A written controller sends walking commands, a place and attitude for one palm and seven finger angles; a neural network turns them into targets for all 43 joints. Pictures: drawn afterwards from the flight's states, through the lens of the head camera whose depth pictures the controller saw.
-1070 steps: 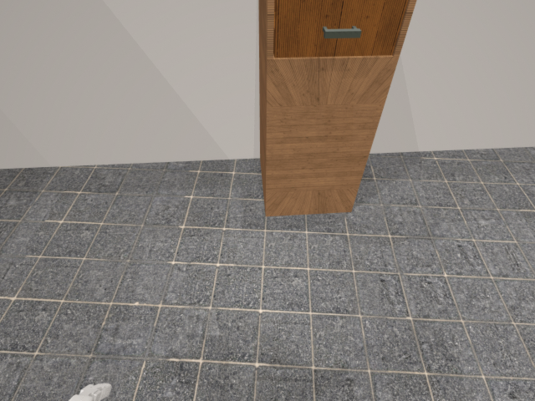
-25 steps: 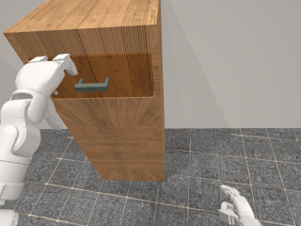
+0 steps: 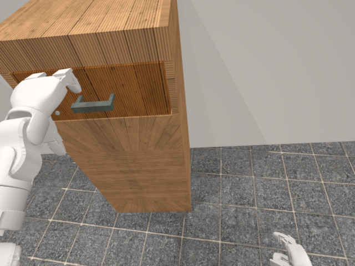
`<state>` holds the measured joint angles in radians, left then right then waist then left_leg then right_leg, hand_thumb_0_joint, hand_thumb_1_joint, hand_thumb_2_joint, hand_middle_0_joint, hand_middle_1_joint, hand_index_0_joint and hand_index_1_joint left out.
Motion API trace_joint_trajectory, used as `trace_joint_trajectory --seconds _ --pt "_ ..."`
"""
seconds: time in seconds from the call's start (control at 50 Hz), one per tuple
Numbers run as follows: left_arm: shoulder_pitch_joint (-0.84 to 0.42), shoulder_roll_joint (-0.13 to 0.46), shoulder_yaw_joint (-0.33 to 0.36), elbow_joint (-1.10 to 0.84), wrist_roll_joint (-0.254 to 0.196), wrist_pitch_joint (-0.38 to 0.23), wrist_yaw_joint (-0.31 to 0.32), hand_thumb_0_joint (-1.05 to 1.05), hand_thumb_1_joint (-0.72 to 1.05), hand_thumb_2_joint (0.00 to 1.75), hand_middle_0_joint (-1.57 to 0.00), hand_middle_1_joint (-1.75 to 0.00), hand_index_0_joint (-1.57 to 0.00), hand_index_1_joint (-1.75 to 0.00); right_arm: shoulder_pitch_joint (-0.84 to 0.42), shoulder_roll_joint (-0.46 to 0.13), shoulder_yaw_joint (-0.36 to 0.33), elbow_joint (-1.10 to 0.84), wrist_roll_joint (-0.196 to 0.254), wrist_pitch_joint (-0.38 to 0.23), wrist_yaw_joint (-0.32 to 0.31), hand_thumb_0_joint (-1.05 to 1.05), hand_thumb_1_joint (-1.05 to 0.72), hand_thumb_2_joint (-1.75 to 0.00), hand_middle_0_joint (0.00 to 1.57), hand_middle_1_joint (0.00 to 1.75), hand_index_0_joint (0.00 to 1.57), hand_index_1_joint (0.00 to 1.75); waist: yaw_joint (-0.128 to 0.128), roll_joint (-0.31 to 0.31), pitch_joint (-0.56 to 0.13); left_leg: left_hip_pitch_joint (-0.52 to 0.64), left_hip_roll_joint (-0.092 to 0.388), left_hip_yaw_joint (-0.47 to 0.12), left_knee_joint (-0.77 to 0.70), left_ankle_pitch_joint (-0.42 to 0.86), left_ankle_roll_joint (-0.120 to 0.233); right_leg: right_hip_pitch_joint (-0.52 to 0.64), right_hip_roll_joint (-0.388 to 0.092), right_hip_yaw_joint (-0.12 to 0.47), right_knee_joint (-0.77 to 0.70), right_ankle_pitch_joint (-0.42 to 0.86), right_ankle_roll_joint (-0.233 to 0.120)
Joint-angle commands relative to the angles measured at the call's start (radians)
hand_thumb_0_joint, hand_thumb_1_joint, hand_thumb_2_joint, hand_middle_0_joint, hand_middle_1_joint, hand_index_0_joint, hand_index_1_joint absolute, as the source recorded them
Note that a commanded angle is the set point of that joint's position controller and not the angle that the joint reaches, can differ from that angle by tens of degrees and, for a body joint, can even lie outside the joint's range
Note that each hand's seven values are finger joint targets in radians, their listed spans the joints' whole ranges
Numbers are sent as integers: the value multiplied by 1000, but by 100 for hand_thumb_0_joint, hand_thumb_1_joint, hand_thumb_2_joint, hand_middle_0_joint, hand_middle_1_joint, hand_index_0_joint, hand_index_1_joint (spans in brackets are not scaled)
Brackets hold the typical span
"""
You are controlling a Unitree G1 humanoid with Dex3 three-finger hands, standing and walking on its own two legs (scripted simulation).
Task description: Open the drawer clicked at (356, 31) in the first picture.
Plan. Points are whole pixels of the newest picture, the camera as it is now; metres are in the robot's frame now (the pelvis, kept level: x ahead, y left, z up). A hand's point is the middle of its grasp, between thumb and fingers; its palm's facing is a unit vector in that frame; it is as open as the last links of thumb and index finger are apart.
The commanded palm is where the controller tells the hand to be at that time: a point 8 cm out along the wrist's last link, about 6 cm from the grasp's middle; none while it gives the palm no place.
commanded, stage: move the hooked fingers above the handle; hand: left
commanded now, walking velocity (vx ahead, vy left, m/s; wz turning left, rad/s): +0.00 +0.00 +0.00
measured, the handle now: (94, 102) +0.48 +0.27 +0.11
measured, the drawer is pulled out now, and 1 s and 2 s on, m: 0.00 0.00 0.00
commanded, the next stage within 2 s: none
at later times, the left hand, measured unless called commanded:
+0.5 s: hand (75, 113) +0.40 +0.28 +0.14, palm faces -0.09 -0.02 -1.00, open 13.9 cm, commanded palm +0.39 +0.27 +0.23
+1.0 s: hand (88, 94) +0.43 +0.25 +0.17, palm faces +0.05 -0.01 -1.00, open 13.6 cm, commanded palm +0.40 +0.28 +0.22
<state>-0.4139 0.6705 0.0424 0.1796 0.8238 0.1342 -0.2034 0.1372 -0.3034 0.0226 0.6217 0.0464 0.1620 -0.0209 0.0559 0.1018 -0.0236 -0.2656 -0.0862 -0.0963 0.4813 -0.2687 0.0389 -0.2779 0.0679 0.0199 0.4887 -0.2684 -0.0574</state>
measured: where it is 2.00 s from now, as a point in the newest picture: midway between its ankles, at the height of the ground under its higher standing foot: outside the picture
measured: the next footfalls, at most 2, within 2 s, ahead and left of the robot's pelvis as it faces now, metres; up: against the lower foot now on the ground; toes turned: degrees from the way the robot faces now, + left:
none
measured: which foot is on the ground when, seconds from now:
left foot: down 0.00-1.00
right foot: down 0.00-1.00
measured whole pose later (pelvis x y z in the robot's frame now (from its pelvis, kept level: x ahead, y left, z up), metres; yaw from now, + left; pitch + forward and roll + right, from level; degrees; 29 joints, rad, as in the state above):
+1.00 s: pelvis -0.01 +0.02 +0.00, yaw -3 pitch +5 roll +0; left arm -0.71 0.59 -0.06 0.60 0.91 0.05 -0.05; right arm 0.16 -0.24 0.06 0.66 0.06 0.22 -0.06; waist 0.00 0.08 -0.04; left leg -0.27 -0.09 -0.04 0.42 -0.23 0.06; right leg -0.30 0.06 0.07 0.45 -0.22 -0.04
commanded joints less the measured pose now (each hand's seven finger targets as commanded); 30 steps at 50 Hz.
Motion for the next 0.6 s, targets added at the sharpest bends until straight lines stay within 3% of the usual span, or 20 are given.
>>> trace_joint_trajectory --seconds 0.0,0.08,0.1,0.12,0.14,0.2,0.22,0.3,0.34,0.4,0.44,0.48,0.52,0.54,0.56,0.58 --pt "-433 196 32 -276 6 -75 13 0 -50 30 -30 -120 -30 -120 -118 -81 -37 -170 3 -60 -19 0 -90 -90 20 30 20 30 -35 -92 -337 73 19 56 -8 322 22 180 -68 24 -41 355 30" --pt "-516 314 153 -250 16 -141 75 0 -50 30 -30 -120 -30 -120 -87 -81 -36 -135 -9 -61 -32 0 -90 -90 20 30 20 30 -18 -54 -358 75 18 43 -11 351 11 187 -60 18 -43 326 17" --pt "-549 301 152 -244 16 -154 97 0 -50 30 -30 -120 -30 -120 -84 -71 -34 -134 -9 -66 -29 0 -90 -90 20 30 20 30 -11 -26 -362 79 18 37 -15 363 7 183 -59 12 -39 323 13" --pt "-507 336 210 -185 16 -152 121 0 -50 30 -30 -120 -30 -120 -73 -68 -37 -124 -9 -64 -29 0 -90 -90 20 30 20 30 6 -40 -358 67 22 35 -18 374 4 197 -57 11 -37 322 9" --pt "-518 338 216 -150 24 -146 141 0 -50 30 -30 -120 -30 -120 -77 -68 -36 -114 -9 -57 -28 0 -90 -90 20 30 20 30 8 -20 -348 57 24 39 -22 389 -3 192 -56 7 -36 327 6" --pt "-530 284 172 -60 28 -99 175 0 -50 30 -30 -120 -30 -120 -76 -64 -34 -111 -5 -46 -9 0 -90 -90 20 30 20 30 14 -15 -322 40 32 40 -35 408 -19 185 -55 -5 -36 318 0" --pt "-504 286 170 -10 38 -75 177 0 -50 30 -30 -120 -30 -120 -71 -68 -35 -106 -5 -38 -6 0 -90 -90 20 30 20 30 16 -39 -324 34 36 43 -41 409 -21 190 -54 -8 -35 317 1" --pt "-420 191 40 55 65 14 112 0 -50 30 -30 -120 -30 -120 -76 -87 -33 -135 6 -5 6 0 -90 -90 20 30 20 30 -1 -99 -329 31 47 54 -44 435 -16 200 -62 -10 -35 351 8" --pt "-440 123 -48 46 65 37 62 0 -50 30 -30 -120 -30 -120 -73 -94 -39 -150 14 4 4 0 -90 -90 20 30 20 30 -36 -134 -310 54 51 52 -41 409 -5 157 -60 -15 -43 337 15" --pt "-543 75 -117 -14 53 -6 7 0 -50 30 -30 -120 -30 -120 -60 -93 -44 -160 18 -4 -7 0 -90 -90 20 30 20 30 -73 -147 -305 106 53 32 -33 369 10 88 -55 -17 -51 271 17" --pt "-658 118 -92 -90 58 -77 11 0 -50 30 -30 -120 -30 -120 -40 -91 -48 -149 9 -17 -20 0 -90 -90 20 30 20 30 -76 -78 -349 165 52 9 -22 398 5 56 -49 -15 -46 241 11" --pt "-726 167 -41 -186 51 -151 45 0 -50 30 -30 -120 -30 -120 -22 -84 -53 -143 -6 -34 -29 0 -90 -90 20 30 20 30 -62 -7 -420 224 49 -6 2 491 -7 55 -42 -10 -34 253 4" --pt "-750 210 24 -196 58 -201 105 0 -50 30 -30 -120 -30 -120 11 -74 -61 -121 -12 -48 -26 0 -90 -90 20 30 20 30 -42 72 -468 287 58 -37 17 626 -45 20 -32 -19 -19 254 -4" --pt "-749 211 41 -169 50 -207 135 0 -50 30 -30 -120 -30 -120 24 -71 -60 -113 -15 -50 -22 0 -90 -90 20 30 20 30 -36 89 -460 284 61 -37 18 654 -59 12 -30 -26 -17 257 -6" --pt "-755 242 85 -102 51 -205 167 0 -50 30 -30 -120 -30 -120 36 -73 -60 -94 -12 -49 -19 0 -90 -90 20 30 20 30 -31 67 -426 254 65 -38 11 655 -71 5 -26 -34 -16 251 -9" --pt "-742 300 152 -32 43 -191 196 0 -50 30 -30 -120 -30 -120 41 -79 -58 -78 -16 -45 -17 0 -90 -90 20 30 20 30 -10 48 -399 199 61 -23 -1 633 -74 39 -25 -34 -24 263 -14"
